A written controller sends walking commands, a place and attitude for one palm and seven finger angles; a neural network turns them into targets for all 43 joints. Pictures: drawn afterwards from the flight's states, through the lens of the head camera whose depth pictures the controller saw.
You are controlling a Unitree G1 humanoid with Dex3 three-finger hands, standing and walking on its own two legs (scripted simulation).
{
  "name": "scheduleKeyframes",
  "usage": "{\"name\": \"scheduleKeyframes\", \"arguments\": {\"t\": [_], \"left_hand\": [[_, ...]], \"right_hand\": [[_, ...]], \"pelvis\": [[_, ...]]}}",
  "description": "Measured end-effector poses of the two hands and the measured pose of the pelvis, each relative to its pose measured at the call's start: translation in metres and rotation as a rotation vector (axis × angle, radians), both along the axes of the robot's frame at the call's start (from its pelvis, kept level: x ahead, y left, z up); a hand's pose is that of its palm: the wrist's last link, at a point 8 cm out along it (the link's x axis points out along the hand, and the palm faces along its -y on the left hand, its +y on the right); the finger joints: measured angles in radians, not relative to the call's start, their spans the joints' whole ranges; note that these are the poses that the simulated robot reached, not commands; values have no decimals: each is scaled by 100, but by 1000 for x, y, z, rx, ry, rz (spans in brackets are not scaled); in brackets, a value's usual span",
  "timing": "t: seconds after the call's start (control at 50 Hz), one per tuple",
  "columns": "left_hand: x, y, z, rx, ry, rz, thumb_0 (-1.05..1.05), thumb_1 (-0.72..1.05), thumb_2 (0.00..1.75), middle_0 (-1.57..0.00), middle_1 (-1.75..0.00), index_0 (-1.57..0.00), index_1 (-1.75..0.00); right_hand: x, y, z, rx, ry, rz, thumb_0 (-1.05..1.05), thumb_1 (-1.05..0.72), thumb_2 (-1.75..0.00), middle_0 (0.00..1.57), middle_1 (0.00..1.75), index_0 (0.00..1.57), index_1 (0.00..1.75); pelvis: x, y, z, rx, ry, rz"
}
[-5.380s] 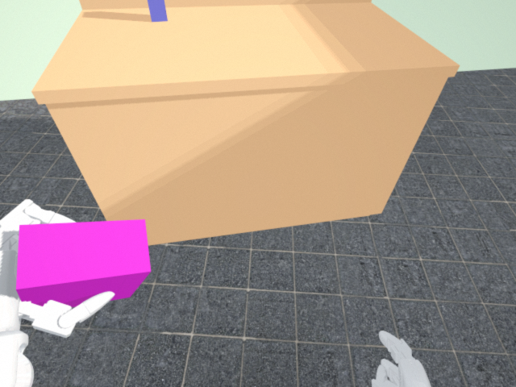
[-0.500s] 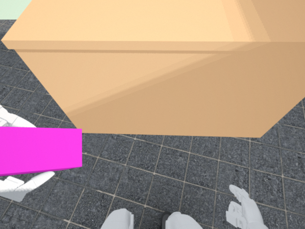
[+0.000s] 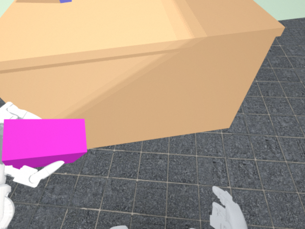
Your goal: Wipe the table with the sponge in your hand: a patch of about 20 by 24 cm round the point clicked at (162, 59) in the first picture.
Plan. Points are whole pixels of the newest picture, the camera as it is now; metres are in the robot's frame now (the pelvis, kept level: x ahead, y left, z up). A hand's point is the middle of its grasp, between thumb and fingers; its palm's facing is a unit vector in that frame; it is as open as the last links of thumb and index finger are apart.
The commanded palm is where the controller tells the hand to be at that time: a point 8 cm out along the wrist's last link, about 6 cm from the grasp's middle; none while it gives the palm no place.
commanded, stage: turn to face it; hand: left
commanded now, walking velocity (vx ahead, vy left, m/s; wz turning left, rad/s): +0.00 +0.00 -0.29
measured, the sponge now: (56, 144) +0.23 +0.21 +0.16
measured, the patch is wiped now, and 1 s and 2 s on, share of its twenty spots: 0.00 0.00 0.00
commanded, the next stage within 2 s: take the last steps up to it in 0.18 s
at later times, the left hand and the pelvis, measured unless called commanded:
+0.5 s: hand (51, 166) +0.18 +0.19 +0.19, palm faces +0.31 -0.84 -0.45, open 10.5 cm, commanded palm +0.14 +0.24 +0.20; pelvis -0.05 -0.03 +0.02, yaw -6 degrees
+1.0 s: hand (41, 144) +0.22 +0.22 +0.19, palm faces +0.35 -0.82 -0.45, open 10.5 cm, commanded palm +0.18 +0.27 +0.20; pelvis -0.01 +0.00 +0.01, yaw -5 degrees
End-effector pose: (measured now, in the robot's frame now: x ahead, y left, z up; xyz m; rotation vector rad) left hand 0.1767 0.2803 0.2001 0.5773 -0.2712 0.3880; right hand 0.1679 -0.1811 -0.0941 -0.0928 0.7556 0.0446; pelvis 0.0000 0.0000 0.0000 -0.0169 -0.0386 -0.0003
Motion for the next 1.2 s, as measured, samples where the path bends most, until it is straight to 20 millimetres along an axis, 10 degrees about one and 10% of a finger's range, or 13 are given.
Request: {"name": "scheduleKeyframes", "arguments": {"t": [0.18, 0.36, 0.66, 0.88, 1.06, 1.2], "left_hand": [[10, -60, 12, 52, 82, -199, -1, -52, 100, -69, -136, -69, -136], [-11, -53, 14, 36, 26, -193, -1, -52, 100, -69, -136, -69, -136], [-29, -63, -2, -50, -26, -108, -1, -52, 100, -69, -136, -69, -136], [-19, -50, 14, 17, 58, -134, -1, -52, 100, -69, -136, -69, -136], [20, -8, 3, -24, -72, -118, -1, -52, 100, -69, -136, -69, -136], [44, -23, 13, -6, -42, -167, -1, -52, 100, -69, -136, -69, -136]], "right_hand": [[-57, -84, 6, -102, 112, -198, 2, -90, -90, 20, 30, 20, 30], [-98, -129, 30, -235, 89, -295, 2, -91, -90, 20, 30, 19, 30], [-99, -92, 1, -108, 60, -208, 2, -90, -90, 20, 30, 20, 30], [-83, -95, 22, -154, 101, -209, 2, -90, -90, 20, 30, 20, 30], [-35, -71, 23, -201, 1, -251, 2, -90, -90, 20, 30, 19, 30], [-11, -33, 20, -73, -38, -226, 2, -90, -90, 20, 30, 20, 30]], "pelvis": [[-22, -24, 14, 59, 38, -79], [-40, -26, 16, 52, 52, -112], [-48, -41, 9, 19, 5, -83], [-30, -27, 28, 74, 33, -74], [-1, 8, 7, 58, 3, -90], [20, 7, 13, 50, 26, -101]]}}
